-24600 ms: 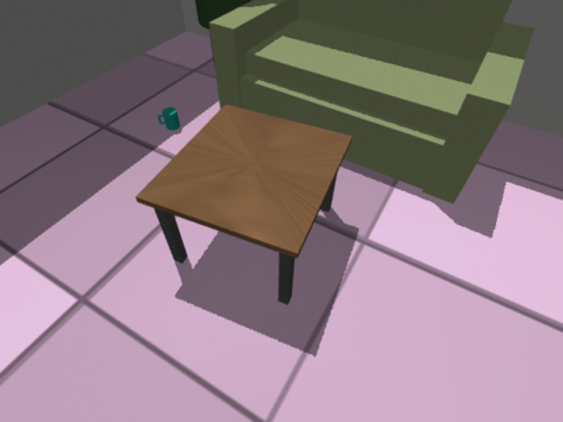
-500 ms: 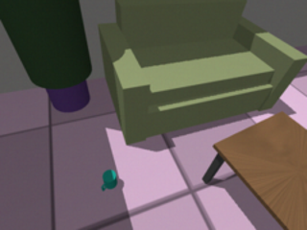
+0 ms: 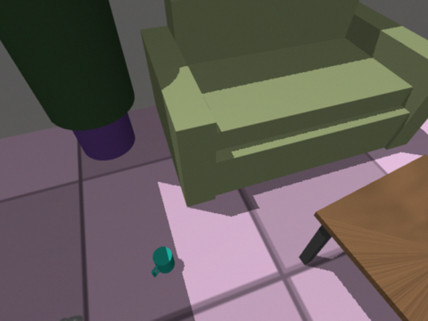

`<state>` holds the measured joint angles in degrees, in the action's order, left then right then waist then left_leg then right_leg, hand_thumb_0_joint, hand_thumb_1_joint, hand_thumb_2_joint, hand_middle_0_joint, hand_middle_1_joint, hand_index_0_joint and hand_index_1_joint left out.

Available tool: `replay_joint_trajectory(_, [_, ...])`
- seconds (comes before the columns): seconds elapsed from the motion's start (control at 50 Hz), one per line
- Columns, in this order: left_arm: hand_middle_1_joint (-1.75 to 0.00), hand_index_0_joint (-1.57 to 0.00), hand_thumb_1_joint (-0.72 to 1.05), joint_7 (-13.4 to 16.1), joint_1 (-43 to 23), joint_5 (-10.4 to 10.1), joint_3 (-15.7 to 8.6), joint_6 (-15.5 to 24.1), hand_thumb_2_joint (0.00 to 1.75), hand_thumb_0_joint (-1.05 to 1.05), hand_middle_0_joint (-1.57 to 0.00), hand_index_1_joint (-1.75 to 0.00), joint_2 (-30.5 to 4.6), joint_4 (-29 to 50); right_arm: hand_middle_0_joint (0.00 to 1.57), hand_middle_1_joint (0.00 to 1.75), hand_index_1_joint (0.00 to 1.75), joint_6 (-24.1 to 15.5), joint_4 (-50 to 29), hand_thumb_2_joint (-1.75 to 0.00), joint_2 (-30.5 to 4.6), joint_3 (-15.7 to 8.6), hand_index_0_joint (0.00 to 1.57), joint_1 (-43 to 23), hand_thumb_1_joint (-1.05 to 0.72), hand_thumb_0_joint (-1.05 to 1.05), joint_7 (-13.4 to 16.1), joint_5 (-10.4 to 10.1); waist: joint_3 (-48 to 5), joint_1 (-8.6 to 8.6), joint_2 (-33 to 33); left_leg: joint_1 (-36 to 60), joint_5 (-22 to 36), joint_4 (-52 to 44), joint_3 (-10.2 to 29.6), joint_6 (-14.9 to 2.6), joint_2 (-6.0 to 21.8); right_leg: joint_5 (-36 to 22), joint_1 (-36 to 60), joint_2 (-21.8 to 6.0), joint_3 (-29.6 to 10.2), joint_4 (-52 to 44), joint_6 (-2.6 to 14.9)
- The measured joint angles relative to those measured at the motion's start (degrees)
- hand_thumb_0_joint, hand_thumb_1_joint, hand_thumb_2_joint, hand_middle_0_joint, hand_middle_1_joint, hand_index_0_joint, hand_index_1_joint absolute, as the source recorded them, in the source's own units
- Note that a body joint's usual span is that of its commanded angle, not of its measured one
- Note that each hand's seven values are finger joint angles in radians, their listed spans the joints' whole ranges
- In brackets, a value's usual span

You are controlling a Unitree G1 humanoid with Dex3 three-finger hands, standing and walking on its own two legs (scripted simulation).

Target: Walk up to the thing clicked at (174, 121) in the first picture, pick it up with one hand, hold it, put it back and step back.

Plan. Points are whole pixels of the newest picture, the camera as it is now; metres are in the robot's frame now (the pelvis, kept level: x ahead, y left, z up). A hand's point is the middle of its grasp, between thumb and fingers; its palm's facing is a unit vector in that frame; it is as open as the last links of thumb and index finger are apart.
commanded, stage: walk up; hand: left
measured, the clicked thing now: (161, 263) +0.46 +0.24 -0.70
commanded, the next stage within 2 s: stand in 1.58 s
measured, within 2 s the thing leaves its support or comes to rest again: neither
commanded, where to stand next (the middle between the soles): +0.09 -0.01 m, yaw +1 degrees
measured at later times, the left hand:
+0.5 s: hand out of the picture +0.11 +0.26 -0.14, palm faces +0.01 -0.94 -0.33, open 7.4 cm
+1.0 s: hand out of the picture +0.15 +0.24 -0.13, palm faces +0.00 -0.95 -0.33, open 7.4 cm
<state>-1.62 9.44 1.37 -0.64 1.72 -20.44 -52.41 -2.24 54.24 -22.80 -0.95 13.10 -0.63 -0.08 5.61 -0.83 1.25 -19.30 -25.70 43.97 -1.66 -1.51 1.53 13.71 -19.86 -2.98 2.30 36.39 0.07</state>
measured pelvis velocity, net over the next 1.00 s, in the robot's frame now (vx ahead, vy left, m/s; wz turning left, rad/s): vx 0.06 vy -0.01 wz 0.01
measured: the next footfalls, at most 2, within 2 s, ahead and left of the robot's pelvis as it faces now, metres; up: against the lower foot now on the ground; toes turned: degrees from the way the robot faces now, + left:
none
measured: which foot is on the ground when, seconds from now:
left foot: down 0.00-1.00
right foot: down 0.00-1.00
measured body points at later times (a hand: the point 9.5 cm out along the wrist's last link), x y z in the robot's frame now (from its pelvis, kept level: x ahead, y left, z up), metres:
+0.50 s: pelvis +0.04 +0.00 +0.02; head +0.06 +0.00 +0.47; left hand +0.11 +0.31 -0.11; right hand +0.16 -0.30 -0.10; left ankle +0.04 +0.12 -0.72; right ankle +0.06 -0.13 -0.72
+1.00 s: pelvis +0.06 -0.01 +0.03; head +0.06 -0.01 +0.48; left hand +0.15 +0.29 -0.10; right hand +0.14 -0.31 -0.11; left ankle +0.04 +0.12 -0.72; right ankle +0.06 -0.13 -0.72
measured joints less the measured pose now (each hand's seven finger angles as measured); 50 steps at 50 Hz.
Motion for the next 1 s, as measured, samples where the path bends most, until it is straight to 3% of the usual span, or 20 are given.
replay_joint_trajectory(0.04, [-0.3,-0.21,0.9,0.0,-0.2,-0.3,0.0,-0.7,0.9,0.0,-0.2,-0.3,-0.5,-0.7,0.2,0.29,0.3,-0.6,1.0,-0.89,0.1,-0.2,0.2,-0.1,-0.9,0.0,0.1,0.4,-0.6,-0.07,-0.9,1.9,7.6,-5.9,-0.5,0.46,-0.5,1.3,-0.3,-0.7,-0.2,1.8,-0.61])
replay_joint_trajectory(0.06, [-0.3,-0.21,0.9,0.1,-0.4,-0.6,-0.2,-1.2,0.9,0.0,-0.2,-0.3,-0.8,-1.3,0.2,0.29,0.3,-0.7,1.6,-0.89,0.5,-0.3,0.2,-0.3,-0.9,0.0,0.3,0.8,-0.9,-0.21,-2.0,2.5,8.7,-6.4,-1.0,0.67,-1.2,2.1,-0.4,-1.4,-0.8,2.8,-0.63])
replay_joint_trajectory(0.12, [-0.3,-0.2,0.9,0.3,-0.4,-1.1,-0.4,-2.3,0.9,0.0,-0.2,-0.3,-1.0,-3.8,0.2,0.29,0.3,-0.4,3.2,-0.89,1.1,0.2,0.21,-0.5,-0.9,0.0,0.1,1.0,-2.2,0.09,-2.6,3.4,7.7,-7.1,-0.9,0.59,-1.0,7.1,0.6,-0.2,-1.8,2.7,0.49])
replay_joint_trajectory(0.16, [-0.3,-0.2,0.9,0.3,-0.4,-1.3,-0.5,-2.0,0.9,0.01,-0.2,-0.3,-1.5,-5.3,0.2,0.29,0.3,-0.2,4.2,-0.89,1.5,0.7,0.21,-1.1,-0.9,0.0,0.1,0.9,-2.2,0.01,-3.0,4.4,7.8,-8.2,-0.8,0.79,-0.7,2.7,2.4,0.3,-1.8,-0.7,0.36])
replay_joint_trajectory(0.2, [-0.3,-0.2,0.9,0.3,-0.6,-1.4,-0.5,-1.6,0.9,0.01,-0.2,-0.3,-1.7,-6.9,0.2,0.3,0.3,-0.2,5.0,-0.89,1.7,1.1,0.21,-1.9,-0.9,0.0,0.0,0.6,-2.0,-0.08,-3.1,5.4,8.1,-9.3,-0.7,1.04,-0.4,-0.4,3.9,0.5,-1.6,-3.4,-1.02])
replay_joint_trajectory(0.26, [-0.3,-0.2,0.9,0.3,-0.9,-1.5,0.0,-1.6,0.9,0.01,-0.2,-0.3,-1.7,-9.1,0.2,0.3,0.3,0.0,6.1,-0.89,2.0,1.4,0.21,-3.2,-0.9,0.0,0.0,0.4,-2.0,-0.12,-3.0,7.0,8.9,-12.0,-0.4,1.24,-0.3,-0.7,5.7,0.6,-1.3,-6.1,-1.67])
replay_joint_trajectory(0.58, [-0.3,-0.2,0.9,0.7,-4.7,-1.2,0.7,-1.0,0.9,0.01,-0.2,-0.3,0.4,-14.3,0.2,0.29,0.3,0.7,10.2,-0.89,2.1,1.0,0.2,-10.5,-0.9,0.0,0.2,-0.1,-2.4,-0.39,-0.9,12.5,12.6,-21.8,0.3,1.94,-0.4,-3.3,11.0,0.8,-0.2,-14.8,-1.38])
replay_joint_trajectory(1.0, [-0.3,-0.2,0.9,0.8,-6.0,-0.7,-0.2,-1.3,0.9,0.0,-0.2,-0.3,1.2,-14.0,0.2,0.29,0.3,1.2,12.3,-0.89,2.4,0.8,0.2,-8.0,-0.9,0.0,0.4,0.3,-3.0,0.99,-1.0,15.2,14.0,-25.8,0.1,2.57,0.1,-4.1,13.1,1.3,-0.2,-17.7,-0.95])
